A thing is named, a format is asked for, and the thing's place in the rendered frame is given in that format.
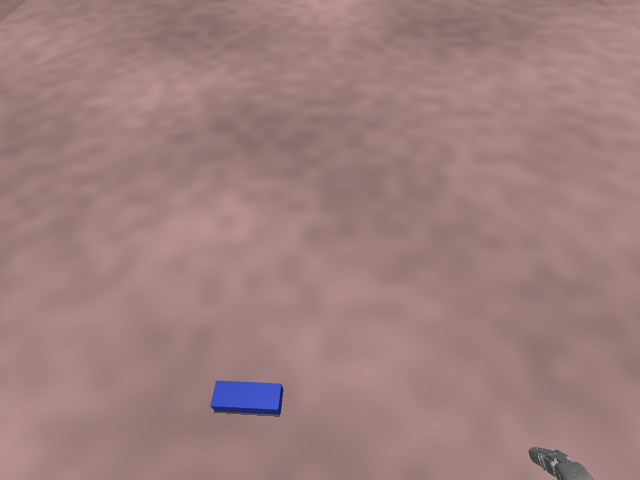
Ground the carton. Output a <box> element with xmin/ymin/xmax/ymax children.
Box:
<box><xmin>210</xmin><ymin>381</ymin><xmax>283</xmax><ymax>415</ymax></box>

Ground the right robot hand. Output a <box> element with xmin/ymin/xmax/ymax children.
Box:
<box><xmin>529</xmin><ymin>448</ymin><xmax>594</xmax><ymax>480</ymax></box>

